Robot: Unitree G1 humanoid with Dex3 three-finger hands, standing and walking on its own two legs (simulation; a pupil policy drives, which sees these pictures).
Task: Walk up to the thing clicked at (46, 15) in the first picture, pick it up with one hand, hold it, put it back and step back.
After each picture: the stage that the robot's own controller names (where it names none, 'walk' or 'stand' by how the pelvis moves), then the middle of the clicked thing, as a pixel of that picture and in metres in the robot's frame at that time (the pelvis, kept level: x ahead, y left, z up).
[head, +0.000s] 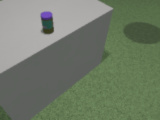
stand; (47, 23) +0.80 +0.18 -0.08
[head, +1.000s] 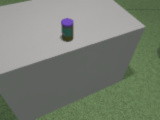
rise first; (67, 30) +0.73 +0.11 -0.07
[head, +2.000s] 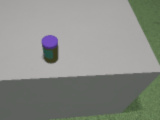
rise first; (50, 50) +0.50 +0.17 -0.06
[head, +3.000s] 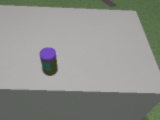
stand; (49, 62) +0.47 +0.15 -0.05
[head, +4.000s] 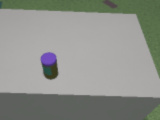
stand; (50, 66) +0.47 +0.14 -0.08
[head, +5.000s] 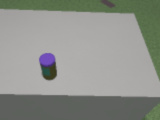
stand; (48, 67) +0.47 +0.14 -0.08
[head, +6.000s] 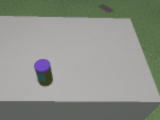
stand; (44, 73) +0.45 +0.16 -0.08
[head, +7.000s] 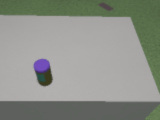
stand; (43, 73) +0.45 +0.17 -0.08
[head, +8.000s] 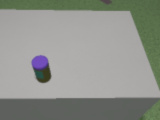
rise first; (42, 69) +0.45 +0.17 -0.08
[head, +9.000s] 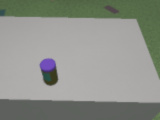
rise first; (49, 72) +0.45 +0.16 -0.08
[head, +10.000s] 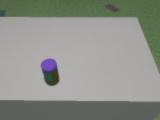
go down; (50, 72) +0.45 +0.16 -0.08
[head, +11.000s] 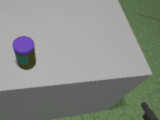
go down; (25, 54) +0.46 +0.15 -0.02
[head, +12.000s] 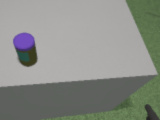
approach; (26, 50) +0.46 +0.15 -0.01
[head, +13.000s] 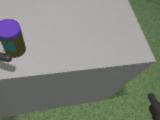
close in; (12, 39) +0.47 +0.16 +0.02
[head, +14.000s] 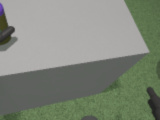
close; out of the picture +0.52 +0.18 +0.04
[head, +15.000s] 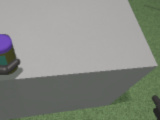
lift; (3, 55) +0.42 +0.20 +0.02
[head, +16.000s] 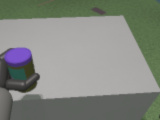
lift; (22, 70) +0.32 +0.17 +0.14
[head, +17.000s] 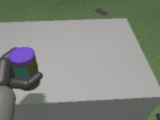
hold; (26, 69) +0.33 +0.16 +0.13
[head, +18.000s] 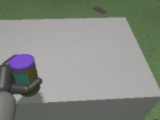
hold; (26, 75) +0.32 +0.17 +0.10
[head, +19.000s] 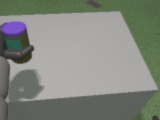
crouch; (18, 43) +0.42 +0.18 +0.14
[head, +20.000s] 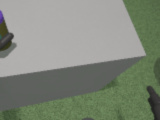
lower; out of the picture +0.50 +0.18 +0.01
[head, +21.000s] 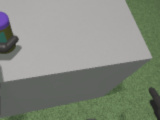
lower; (0, 33) +0.49 +0.17 +0.03
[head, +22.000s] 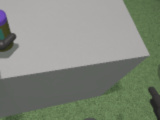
lower; out of the picture +0.50 +0.17 +0.03
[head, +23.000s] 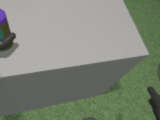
lower; out of the picture +0.50 +0.17 +0.03
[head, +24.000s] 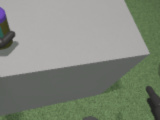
rest; out of the picture +0.50 +0.17 +0.03
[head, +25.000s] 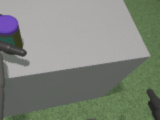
withdraw; (9, 36) +0.49 +0.15 +0.02
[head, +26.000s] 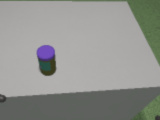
sink last; (47, 61) +0.45 +0.13 -0.02
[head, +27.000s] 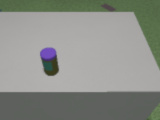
stand; (50, 62) +0.48 +0.15 -0.03
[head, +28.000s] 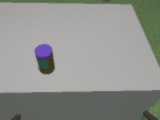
stand; (45, 60) +0.46 +0.15 -0.02
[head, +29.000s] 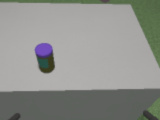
stand; (45, 58) +0.47 +0.14 -0.01
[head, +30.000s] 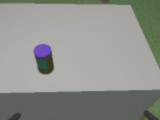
stand; (44, 59) +0.46 +0.15 -0.01
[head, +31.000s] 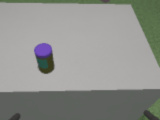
stand; (45, 59) +0.47 +0.15 -0.01
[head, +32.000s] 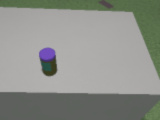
stand; (48, 62) +0.47 +0.14 -0.05
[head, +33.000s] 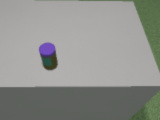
walk; (48, 57) +0.49 +0.14 -0.07
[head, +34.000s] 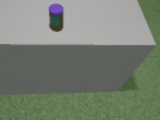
walk; (56, 18) +0.67 +0.11 -0.06
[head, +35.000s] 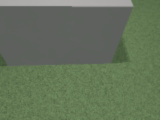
walk; out of the picture +0.98 +0.19 -0.05
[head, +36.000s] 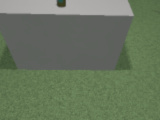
stand; out of the picture +1.06 +0.13 -0.08
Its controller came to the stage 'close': yes
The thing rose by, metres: 0.21
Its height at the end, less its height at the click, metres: +0.00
